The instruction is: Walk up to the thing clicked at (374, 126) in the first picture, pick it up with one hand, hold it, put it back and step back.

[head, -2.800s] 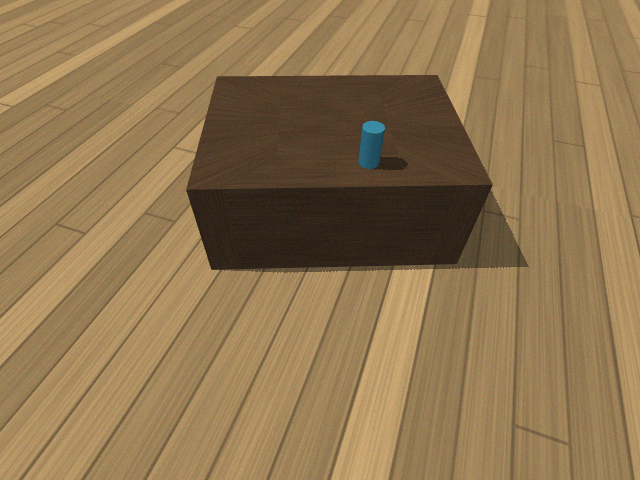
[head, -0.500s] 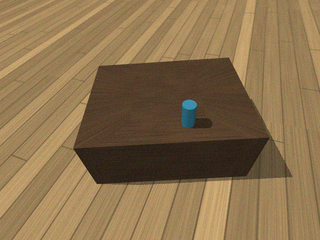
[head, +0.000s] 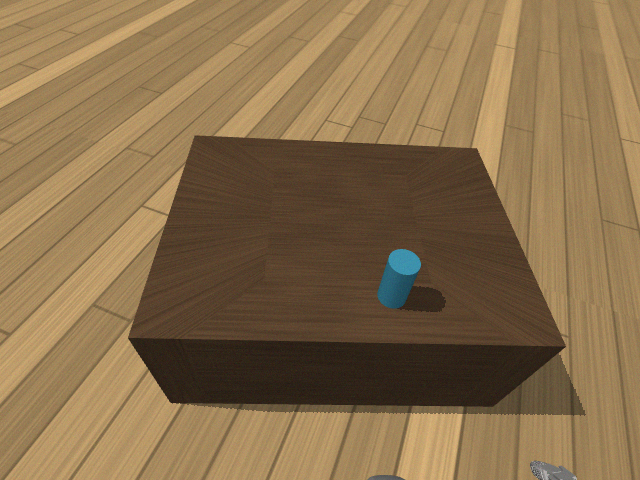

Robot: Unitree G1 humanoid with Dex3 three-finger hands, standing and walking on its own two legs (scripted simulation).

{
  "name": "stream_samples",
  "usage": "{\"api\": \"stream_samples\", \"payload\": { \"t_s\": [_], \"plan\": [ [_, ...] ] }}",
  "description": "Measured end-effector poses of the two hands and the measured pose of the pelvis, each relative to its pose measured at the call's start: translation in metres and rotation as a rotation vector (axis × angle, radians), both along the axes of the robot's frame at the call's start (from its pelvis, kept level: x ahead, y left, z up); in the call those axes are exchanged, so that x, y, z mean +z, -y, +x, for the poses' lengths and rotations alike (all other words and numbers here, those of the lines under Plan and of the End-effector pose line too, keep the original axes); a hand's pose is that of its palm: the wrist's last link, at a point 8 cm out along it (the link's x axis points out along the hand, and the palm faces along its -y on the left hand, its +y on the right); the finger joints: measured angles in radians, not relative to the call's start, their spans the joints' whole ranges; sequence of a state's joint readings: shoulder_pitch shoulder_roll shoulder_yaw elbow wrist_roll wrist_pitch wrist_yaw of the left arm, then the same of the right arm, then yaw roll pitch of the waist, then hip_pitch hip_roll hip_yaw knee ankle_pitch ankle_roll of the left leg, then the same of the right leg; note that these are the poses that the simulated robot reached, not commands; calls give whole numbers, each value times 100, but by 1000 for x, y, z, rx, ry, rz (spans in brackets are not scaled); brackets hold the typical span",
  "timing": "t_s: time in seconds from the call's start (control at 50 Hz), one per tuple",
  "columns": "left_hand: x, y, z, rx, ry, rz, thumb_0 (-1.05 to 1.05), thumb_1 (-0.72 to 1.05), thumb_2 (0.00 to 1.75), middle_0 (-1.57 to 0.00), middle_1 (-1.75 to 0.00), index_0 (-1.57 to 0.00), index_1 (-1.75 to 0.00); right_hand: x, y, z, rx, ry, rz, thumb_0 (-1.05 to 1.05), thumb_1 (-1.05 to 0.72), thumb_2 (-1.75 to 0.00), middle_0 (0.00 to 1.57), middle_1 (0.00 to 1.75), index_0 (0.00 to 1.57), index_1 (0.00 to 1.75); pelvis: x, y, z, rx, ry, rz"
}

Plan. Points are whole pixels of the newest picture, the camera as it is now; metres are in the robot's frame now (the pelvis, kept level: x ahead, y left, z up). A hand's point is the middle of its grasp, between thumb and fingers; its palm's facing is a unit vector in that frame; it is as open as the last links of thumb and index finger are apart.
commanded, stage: walk up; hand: right
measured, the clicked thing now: (397, 279) +0.59 -0.20 -0.27
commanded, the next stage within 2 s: stand in 1.90 s
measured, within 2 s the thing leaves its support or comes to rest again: neither
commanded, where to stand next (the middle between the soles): +0.16 +0.00 m, yaw -1 degrees
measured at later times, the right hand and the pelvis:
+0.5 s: hand out of the picture +0.12 -0.26 -0.16, palm faces -0.03 +0.95 -0.32, open 7.4 cm; pelvis +0.06 +0.00 +0.00, yaw -1 degrees
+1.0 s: hand (502, 452) +0.19 -0.26 -0.13, palm faces -0.01 +0.94 -0.35, open 7.4 cm; pelvis +0.10 +0.00 +0.02, yaw +0 degrees
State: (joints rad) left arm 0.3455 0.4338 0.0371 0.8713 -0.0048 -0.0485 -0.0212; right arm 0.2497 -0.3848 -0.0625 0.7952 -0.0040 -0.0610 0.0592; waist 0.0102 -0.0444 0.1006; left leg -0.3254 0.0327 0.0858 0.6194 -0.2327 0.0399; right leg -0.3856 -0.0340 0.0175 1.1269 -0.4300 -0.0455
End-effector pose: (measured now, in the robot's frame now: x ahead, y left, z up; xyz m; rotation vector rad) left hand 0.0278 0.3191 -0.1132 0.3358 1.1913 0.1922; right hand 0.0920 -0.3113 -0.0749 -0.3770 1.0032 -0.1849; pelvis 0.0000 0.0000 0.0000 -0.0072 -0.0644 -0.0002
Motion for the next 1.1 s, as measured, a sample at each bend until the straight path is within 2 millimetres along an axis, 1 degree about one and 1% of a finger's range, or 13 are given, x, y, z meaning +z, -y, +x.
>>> {"api": "stream_samples", "payload": {
  "t_s": [0.06, 0.12, 0.22, 0.28, 0.34, 0.4, 0.48, 0.58, 0.66, 0.8, 0.94, 1.02, 1.1],
  "plan": [
    [6, -2, 26, -20, 20, -10, 1, 91, 90, -20, -30, -20, -30, 5, -3, 2, -12, -20, -3, 1, -90, -90, 20, 30, 21, 30, 6, -3, 15, -7, -1, 4],
    [12, -1, 49, -38, 29, -3, 1, 91, 90, -20, -30, -20, -30, 2, -2, 2, -26, -51, -6, 1, -90, -90, 20, 30, 21, 30, 9, -4, 29, -12, 0, 4],
    [14, 5, 80, -35, 47, 33, 0, 91, 90, -20, -30, -20, -30, -19, 5, 4, -56, -114, 13, 1, -90, -90, 20, 30, 21, 30, 2, 3, 45, -8, 0, 8],
    [10, 12, 92, -29, 63, 58, 0, 91, 90, -20, -30, -20, -30, -40, 10, 12, -72, -139, 36, 1, -90, -90, 20, 30, 21, 30, -8, 12, 53, -15, 1, 11],
    [11, 23, 102, -32, 64, 50, 0, 91, 90, -20, -30, -20, -30, -51, 6, 20, -76, -160, 58, 1, -90, -90, 20, 30, 20, 30, -9, 13, 55, -11, -2, 11],
    [11, 29, 111, -44, 69, 36, 0, 91, 90, -20, -30, -20, -30, -55, 0, 25, -72, -174, 75, 1, -90, -90, 20, 30, 20, 30, -8, 11, 55, -10, -12, 11],
    [10, 32, 123, -33, 69, 3, 0, 91, 90, -20, -30, -21, -30, -51, -8, 22, -69, -198, 76, 1, -90, -90, 20, 30, 20, 30, -2, 6, 59, -9, -16, 26],
    [9, 32, 135, -20, 62, -33, 0, 90, 90, -20, -30, -21, -30, -39, -12, 20, -78, -236, 63, 1, -90, -90, 20, 30, 20, 30, 7, 2, 71, -12, -23, 17],
    [8, 28, 141, -1, 47, -44, 0, 91, 90, -20, -30, -21, -30, -30, -12, 27, -86, -244, 44, 1, -90, -90, 20, 30, 21, 30, 12, 0, 79, -12, -21, 13],
    [9, 22, 146, 22, 12, -40, 0, 91, 90, -20, -30, -20, -30, -20, -7, 56, -96, -209, 22, 1, -90, -90, 20, 30, 21, 30, 17, -1, 88, -9, -15, 11],
    [12, 23, 146, 39, -9, -30, 0, 91, 90, -20, -30, -20, -30, -17, -6, 87, -84, -166, 28, 1, -90, -90, 20, 30, 20, 30, 20, 1, 95, -6, -13, 11],
    [14, 25, 144, 49, -20, -27, 0, 91, 90, -20, -30, -20, -30, -18, -8, 98, -73, -160, 42, 1, -90, -90, 20, 30, 20, 30, 21, 3, 98, -4, -15, 11],
    [16, 28, 143, 56, -29, -23, 0, 91, 90, -20, -30, -20, -30, -21, -10, 104, -66, -164, 56, 1, -90, -90, 20, 30, 20, 30, 22, 5, 101, -2, -18, 11]
  ]
}}
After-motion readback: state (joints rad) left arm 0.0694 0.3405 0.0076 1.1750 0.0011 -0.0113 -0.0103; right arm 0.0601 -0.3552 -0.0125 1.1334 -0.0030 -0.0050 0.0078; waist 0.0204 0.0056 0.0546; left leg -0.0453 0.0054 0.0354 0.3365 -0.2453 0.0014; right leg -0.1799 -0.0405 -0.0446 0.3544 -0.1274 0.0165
